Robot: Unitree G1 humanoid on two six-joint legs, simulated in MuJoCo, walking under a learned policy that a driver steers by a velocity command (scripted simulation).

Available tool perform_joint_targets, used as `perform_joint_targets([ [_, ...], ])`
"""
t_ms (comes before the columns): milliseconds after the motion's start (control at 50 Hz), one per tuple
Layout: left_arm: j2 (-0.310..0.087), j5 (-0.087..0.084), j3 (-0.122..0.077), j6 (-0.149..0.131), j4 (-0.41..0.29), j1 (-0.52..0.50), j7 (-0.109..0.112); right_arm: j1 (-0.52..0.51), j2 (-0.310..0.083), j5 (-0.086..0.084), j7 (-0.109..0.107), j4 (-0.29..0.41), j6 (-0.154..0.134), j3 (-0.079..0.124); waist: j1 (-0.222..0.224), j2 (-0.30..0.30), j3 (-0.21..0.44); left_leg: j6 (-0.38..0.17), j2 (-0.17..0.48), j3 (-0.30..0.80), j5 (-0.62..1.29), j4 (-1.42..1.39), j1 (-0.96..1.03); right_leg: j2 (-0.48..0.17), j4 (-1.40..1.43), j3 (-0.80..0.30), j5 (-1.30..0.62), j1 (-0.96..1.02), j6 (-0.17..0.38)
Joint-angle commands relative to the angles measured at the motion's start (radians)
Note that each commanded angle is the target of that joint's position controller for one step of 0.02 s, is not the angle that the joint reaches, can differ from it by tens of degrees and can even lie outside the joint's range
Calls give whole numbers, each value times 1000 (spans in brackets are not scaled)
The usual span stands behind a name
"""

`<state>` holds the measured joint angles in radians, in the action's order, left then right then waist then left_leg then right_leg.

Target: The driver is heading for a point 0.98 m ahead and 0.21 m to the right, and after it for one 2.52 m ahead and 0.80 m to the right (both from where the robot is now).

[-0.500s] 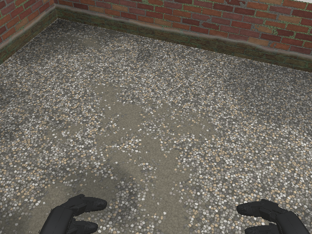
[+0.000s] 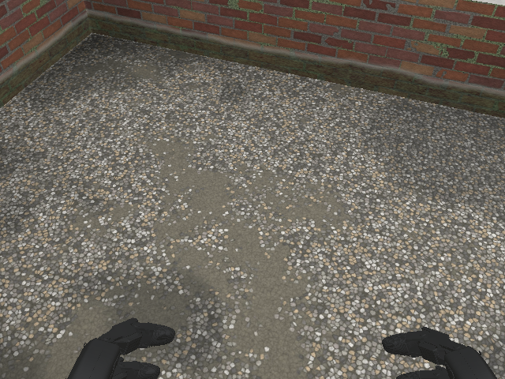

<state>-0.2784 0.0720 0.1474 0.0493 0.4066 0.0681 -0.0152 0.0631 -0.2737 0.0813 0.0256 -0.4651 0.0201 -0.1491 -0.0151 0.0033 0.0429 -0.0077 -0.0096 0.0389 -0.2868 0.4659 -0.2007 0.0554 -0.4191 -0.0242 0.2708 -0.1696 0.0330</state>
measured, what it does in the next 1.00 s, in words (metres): stands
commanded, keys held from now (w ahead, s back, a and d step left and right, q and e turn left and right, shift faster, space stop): w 1.00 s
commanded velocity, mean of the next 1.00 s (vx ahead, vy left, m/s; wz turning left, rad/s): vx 0.50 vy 0.00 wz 0.00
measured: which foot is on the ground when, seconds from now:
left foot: down 0.00-1.00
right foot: down 0.00-1.00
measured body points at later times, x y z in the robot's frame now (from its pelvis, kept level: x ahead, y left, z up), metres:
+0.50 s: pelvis +0.00 +0.00 +0.00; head -0.01 +0.00 +0.45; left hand +0.24 +0.19 -0.03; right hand +0.22 -0.20 -0.04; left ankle -0.03 +0.12 -0.74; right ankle -0.03 -0.10 -0.74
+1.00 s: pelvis -0.01 -0.01 +0.00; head -0.01 -0.01 +0.45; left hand +0.23 +0.18 -0.03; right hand +0.21 -0.21 -0.05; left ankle -0.03 +0.12 -0.74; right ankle -0.03 -0.10 -0.74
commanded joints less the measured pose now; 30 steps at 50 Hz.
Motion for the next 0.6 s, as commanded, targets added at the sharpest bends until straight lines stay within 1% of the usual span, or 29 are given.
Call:
perform_joint_targets([
  [20,-87,0,-35,-14,-106,-102,5,-100,-90,1,-7,105,-17,34,-1,9,128,-23,112,113,371,-22,16,-132,21,-145,-378,89,21],
  [180,-83,3,-33,-12,-105,-100,6,-93,-86,1,-9,109,-15,31,0,10,110,-19,115,116,334,-37,10,-131,39,-152,-326,75,19],
  [200,-71,11,-30,-16,-103,-124,7,-98,-75,10,-5,105,-18,27,-9,18,116,-20,117,122,275,-70,7,-129,46,-157,-251,69,16],
  [220,-71,8,-30,-17,-105,-126,7,-109,-78,8,-2,107,-19,28,-1,23,95,-22,116,124,259,-74,-5,-127,51,-157,-227,60,12],
  [240,-73,9,-30,-17,-103,-124,7,-108,-78,6,-2,105,-20,28,-1,19,92,-24,116,125,260,-77,-6,-127,52,-158,-224,56,11],
  [300,-75,8,-30,-19,-96,-116,8,-96,-80,4,-3,97,-21,29,0,8,94,-27,117,128,271,-82,1,-128,54,-160,-239,58,13],
  [520,-67,7,-30,-18,-82,-112,12,-84,-75,4,-5,81,-23,31,0,2,98,-26,115,128,285,-100,15,-129,66,-167,-285,80,19],
  [540,-78,-1,-32,-15,-83,-86,12,-76,-85,-3,-9,85,-18,33,10,-7,93,-24,113,123,336,-71,21,-132,64,-164,-357,87,20],
  [560,-78,2,-32,-14,-80,-86,12,-64,-81,-2,-12,83,-17,33,2,-13,108,-22,113,120,349,-70,27,-133,60,-165,-387,98,23],
  [600,-72,3,-31,-11,-81,-88,13,-64,-79,1,-13,86,-16,32,1,-3,113,-17,114,118,344,-72,26,-133,61,-165,-392,108,25],
])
